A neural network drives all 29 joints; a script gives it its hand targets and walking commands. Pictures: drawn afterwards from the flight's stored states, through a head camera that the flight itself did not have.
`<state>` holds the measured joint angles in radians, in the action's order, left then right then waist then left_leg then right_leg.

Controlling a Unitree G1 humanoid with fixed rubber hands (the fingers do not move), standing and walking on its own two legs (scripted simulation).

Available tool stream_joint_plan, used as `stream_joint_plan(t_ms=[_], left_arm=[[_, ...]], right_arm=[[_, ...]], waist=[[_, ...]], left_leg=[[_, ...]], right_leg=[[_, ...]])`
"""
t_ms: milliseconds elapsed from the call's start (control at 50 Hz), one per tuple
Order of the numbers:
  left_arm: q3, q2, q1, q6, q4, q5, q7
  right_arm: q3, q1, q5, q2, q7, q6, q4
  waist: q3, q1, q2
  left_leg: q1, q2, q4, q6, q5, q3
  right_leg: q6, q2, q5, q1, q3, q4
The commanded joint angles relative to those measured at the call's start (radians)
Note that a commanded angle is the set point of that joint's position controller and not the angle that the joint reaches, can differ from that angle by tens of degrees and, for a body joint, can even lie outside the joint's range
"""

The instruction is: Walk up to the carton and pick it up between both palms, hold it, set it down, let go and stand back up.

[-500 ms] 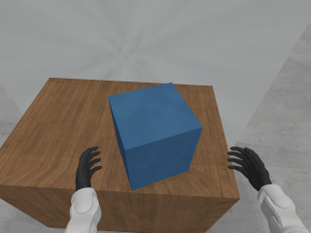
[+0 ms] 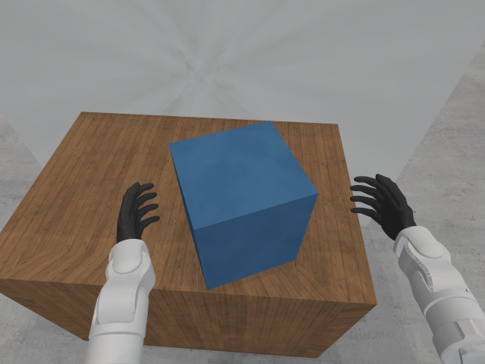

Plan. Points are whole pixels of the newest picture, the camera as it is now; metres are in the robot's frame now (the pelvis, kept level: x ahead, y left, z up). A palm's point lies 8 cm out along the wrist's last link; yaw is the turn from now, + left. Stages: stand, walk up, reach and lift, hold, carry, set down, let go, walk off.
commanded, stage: reach and lift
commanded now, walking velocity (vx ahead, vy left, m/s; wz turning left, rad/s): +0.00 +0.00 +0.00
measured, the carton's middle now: (238, 207) +0.42 +0.08 -0.04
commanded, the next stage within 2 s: none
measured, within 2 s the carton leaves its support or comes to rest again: neither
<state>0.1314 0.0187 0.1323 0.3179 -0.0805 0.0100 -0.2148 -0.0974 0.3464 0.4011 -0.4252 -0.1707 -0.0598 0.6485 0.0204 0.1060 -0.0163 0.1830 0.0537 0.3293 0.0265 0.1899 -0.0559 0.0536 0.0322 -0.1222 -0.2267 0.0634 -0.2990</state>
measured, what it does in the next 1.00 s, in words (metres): stands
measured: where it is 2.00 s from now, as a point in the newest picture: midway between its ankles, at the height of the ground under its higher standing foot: outside the picture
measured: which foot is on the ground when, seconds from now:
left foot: down 0.00-1.00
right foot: down 0.00-1.00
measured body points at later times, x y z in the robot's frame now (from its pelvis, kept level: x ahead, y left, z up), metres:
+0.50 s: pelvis +0.00 +0.00 +0.00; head +0.02 +0.00 +0.45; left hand +0.32 +0.26 +0.12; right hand +0.44 -0.15 +0.12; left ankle -0.02 +0.14 -0.75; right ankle +0.02 -0.09 -0.75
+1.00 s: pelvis +0.00 -0.01 +0.00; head +0.03 -0.01 +0.45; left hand +0.36 +0.27 +0.15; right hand +0.50 -0.11 +0.16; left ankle -0.02 +0.14 -0.75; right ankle +0.02 -0.09 -0.75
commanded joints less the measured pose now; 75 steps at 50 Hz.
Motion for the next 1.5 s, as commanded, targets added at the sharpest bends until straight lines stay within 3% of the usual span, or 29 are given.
stream_joint_plan(t_ms=[0,360,380,400,460,640,720,920,1020,1140,1220,1320,1480], left_arm=[[0.017,0.063,0.252,0.008,0.202,0.004,0.005],[0.048,0.128,0.503,0.215,0.210,0.052,0.024],[0.071,0.167,0.508,0.217,0.277,0.059,0.021],[0.069,0.161,0.508,0.229,0.260,0.062,0.019],[0.085,0.163,0.543,0.263,0.210,0.061,0.030],[0.071,0.198,0.763,0.235,0.029,0.101,0.018],[0.063,0.219,0.845,0.220,-0.010,0.106,0.009],[0.083,0.242,0.944,0.198,-0.171,0.102,0.018],[0.088,0.211,0.898,0.142,-0.257,0.075,0.042],[0.085,0.151,0.810,-0.020,-0.308,0.018,0.077],[0.064,0.137,0.841,-0.161,-0.297,0.001,0.066],[0.050,0.143,0.885,-0.294,-0.342,0.018,0.043],[0.045,0.117,0.825,-0.423,-0.642,0.030,0.053]], right_arm=[[0.072,0.359,0.012,-0.172,0.014,-0.004,-0.176],[0.092,0.647,-0.001,-0.192,0.042,0.177,-0.112],[0.072,0.663,0.016,-0.196,0.052,0.179,-0.188],[0.079,0.678,0.021,-0.209,0.060,0.189,-0.165],[0.061,0.719,0.028,-0.209,0.076,0.219,-0.119],[0.073,0.907,-0.006,-0.181,0.057,0.263,0.013],[0.079,0.986,-0.014,-0.192,0.057,0.262,0.057],[0.038,1.114,-0.013,-0.178,0.074,0.266,0.200],[0.022,1.069,-0.030,-0.132,0.080,0.233,0.276],[0.070,0.982,-0.107,-0.075,0.082,0.107,0.333],[0.135,1.001,-0.173,-0.065,0.079,-0.012,0.319],[0.167,1.050,-0.216,-0.057,0.078,-0.100,0.320],[0.108,1.008,-0.199,-0.004,0.087,-0.159,0.507]], waist=[[0.326,0.014,-0.041],[0.397,0.032,-0.028],[0.474,0.059,-0.035],[0.464,0.042,-0.038],[0.443,0.048,-0.032],[0.462,0.077,-0.033],[0.530,0.079,-0.020],[0.570,0.102,-0.046],[0.535,0.101,-0.054],[0.488,0.092,-0.030],[0.562,0.092,0.003],[0.692,0.091,-0.017],[0.648,0.116,-0.066]], left_leg=[[0.034,-0.062,-0.009,-0.028,-0.311,0.021],[0.040,-0.064,0.001,-0.015,-0.317,0.033],[0.035,-0.064,0.016,-0.004,-0.364,0.019],[0.041,-0.063,0.020,0.003,-0.379,0.026],[0.053,-0.065,0.020,0.010,-0.376,0.030],[0.147,-0.058,-0.002,0.004,-0.234,0.027],[0.157,-0.059,0.011,0.015,-0.282,0.026],[0.209,-0.062,0.014,0.021,-0.338,0.020],[0.216,-0.062,0.011,0.021,-0.361,0.019],[0.212,-0.063,0.014,0.028,-0.395,0.015],[0.213,-0.058,0.035,0.029,-0.400,0.002],[0.258,-0.055,0.058,0.019,-0.366,-0.016],[0.351,-0.050,0.080,0.016,-0.332,-0.023]], right_leg=[[0.024,0.007,0.180,0.282,-0.113,-0.005],[-0.009,0.015,0.177,0.270,-0.087,-0.012],[-0.018,0.015,0.244,0.300,-0.093,-0.020],[-0.023,0.018,0.281,0.302,-0.087,-0.029],[-0.029,0.019,0.298,0.300,-0.081,-0.034],[-0.027,0.005,0.083,0.240,-0.085,-0.017],[-0.031,0.008,0.161,0.274,-0.078,-0.036],[-0.051,0.010,0.305,0.355,-0.070,-0.066],[-0.052,0.012,0.315,0.373,-0.069,-0.059],[-0.043,0.018,0.280,0.356,-0.054,-0.043],[-0.033,0.021,0.220,0.306,-0.039,-0.046],[-0.034,0.019,0.181,0.267,-0.037,-0.067],[-0.032,0.014,0.126,0.213,-0.052,-0.093]])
